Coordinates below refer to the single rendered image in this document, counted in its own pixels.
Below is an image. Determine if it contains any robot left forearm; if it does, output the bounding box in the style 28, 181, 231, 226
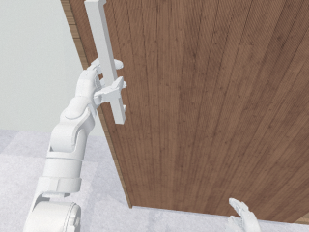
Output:
22, 97, 97, 232

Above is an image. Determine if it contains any robot left hand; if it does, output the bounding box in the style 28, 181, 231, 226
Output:
75, 58, 127, 109

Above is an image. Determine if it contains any robot right hand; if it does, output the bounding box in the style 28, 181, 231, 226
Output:
225, 198, 263, 232

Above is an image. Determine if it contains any handle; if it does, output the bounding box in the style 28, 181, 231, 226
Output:
84, 0, 126, 125

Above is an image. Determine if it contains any left robot upper arm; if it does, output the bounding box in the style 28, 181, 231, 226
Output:
25, 201, 81, 232

